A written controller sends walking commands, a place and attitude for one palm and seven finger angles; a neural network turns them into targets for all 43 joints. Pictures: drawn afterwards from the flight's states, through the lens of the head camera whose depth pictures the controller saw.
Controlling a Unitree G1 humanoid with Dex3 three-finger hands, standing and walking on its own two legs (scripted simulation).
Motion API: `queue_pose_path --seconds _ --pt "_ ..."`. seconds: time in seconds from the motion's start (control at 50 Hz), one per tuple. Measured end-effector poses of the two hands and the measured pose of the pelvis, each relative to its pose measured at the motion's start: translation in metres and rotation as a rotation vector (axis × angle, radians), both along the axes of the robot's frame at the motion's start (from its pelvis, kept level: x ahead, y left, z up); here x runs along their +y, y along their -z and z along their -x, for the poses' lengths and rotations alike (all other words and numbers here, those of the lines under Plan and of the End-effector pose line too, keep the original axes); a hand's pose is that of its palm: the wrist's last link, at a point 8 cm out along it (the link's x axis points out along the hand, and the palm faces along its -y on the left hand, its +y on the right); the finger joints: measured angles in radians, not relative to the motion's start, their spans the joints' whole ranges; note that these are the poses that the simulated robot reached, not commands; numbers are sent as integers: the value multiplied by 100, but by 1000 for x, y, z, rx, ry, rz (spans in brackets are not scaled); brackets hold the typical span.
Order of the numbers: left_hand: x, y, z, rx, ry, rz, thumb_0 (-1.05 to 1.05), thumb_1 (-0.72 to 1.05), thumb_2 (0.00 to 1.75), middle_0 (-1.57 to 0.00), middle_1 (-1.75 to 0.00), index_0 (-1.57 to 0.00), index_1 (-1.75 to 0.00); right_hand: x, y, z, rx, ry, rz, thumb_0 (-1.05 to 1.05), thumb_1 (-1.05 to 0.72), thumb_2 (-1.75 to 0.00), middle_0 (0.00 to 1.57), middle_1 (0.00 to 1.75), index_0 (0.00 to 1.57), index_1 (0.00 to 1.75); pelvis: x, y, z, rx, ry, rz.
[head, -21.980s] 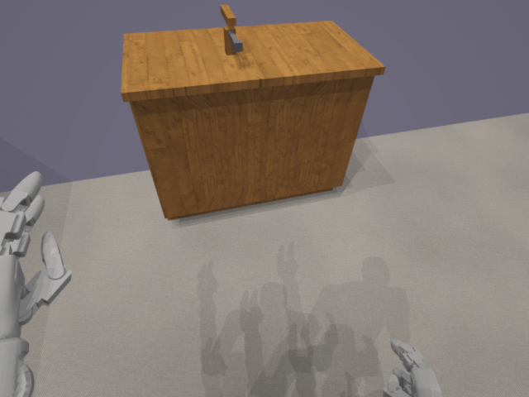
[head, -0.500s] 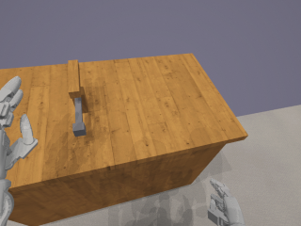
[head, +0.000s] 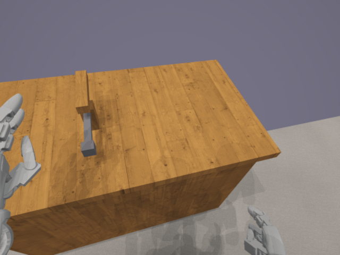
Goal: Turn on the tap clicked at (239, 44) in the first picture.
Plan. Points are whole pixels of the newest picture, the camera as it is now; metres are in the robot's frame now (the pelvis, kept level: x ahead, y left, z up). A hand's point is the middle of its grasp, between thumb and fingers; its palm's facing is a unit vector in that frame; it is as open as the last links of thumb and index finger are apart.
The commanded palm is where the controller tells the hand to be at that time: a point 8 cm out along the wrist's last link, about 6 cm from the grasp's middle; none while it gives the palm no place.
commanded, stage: look again from close up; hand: left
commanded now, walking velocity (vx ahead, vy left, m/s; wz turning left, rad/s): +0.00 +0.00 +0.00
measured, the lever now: (88, 148) +0.33 +0.22 +0.05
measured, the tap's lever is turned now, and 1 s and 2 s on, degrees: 0 0 0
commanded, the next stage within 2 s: shuffle to correct the standing spot in 0.12 s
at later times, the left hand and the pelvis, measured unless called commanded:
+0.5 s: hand (53, 169) +0.22 +0.22 +0.16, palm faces +0.37 -0.86 -0.35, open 7.4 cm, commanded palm +0.15 +0.25 +0.17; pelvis -0.01 -0.03 +0.00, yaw -1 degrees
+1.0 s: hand (98, 172) +0.22 +0.15 +0.16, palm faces +0.29 -0.86 -0.42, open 7.4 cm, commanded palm +0.16 +0.19 +0.17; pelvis -0.01 -0.09 -0.01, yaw -1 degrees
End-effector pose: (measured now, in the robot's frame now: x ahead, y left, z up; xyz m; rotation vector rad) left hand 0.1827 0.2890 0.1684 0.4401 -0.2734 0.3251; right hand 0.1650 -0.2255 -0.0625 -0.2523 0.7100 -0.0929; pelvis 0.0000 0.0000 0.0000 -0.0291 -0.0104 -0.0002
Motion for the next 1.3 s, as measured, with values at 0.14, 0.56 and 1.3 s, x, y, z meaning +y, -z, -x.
queue_pose_path --seconds 0.14,0.56,1.3 --pt "-8 0 4 15 -7 5 1 89 89 -21 -30 -21 -30 -13 -1 1 -12 14 5 1 -90 -90 20 30 20 30 -8 -1 2 1 1 -3" --pt "-37 -3 4 14 4 14 2 89 89 -20 -30 -21 -30 -26 0 3 -19 3 -43 1 -90 -90 20 30 20 30 -36 -1 9 5 12 -18" --pt "-103 -5 -6 74 57 -51 1 89 89 -21 -30 -21 -30 -111 17 18 31 95 2 1 -90 -90 20 30 20 30 -93 8 2 39 15 -22"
